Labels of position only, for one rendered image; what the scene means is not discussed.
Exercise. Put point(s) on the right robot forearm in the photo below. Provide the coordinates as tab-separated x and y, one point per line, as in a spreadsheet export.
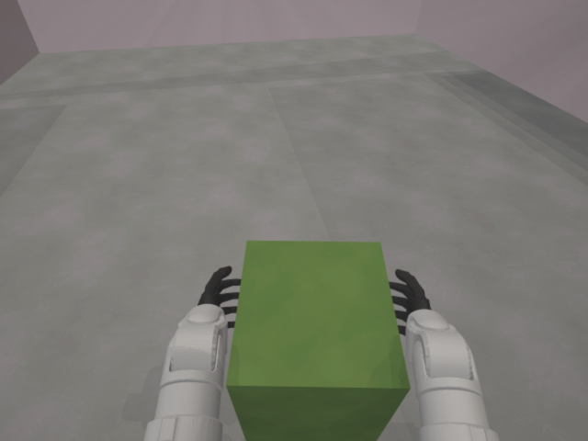
446	380

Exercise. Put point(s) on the left robot forearm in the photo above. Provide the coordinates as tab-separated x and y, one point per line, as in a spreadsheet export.
188	406

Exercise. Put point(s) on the left robot hand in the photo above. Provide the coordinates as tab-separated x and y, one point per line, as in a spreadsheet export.
212	295

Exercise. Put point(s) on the right robot hand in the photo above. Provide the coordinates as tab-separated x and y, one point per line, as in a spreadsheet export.
414	293

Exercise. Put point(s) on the carton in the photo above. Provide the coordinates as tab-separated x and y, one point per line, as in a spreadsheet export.
316	350

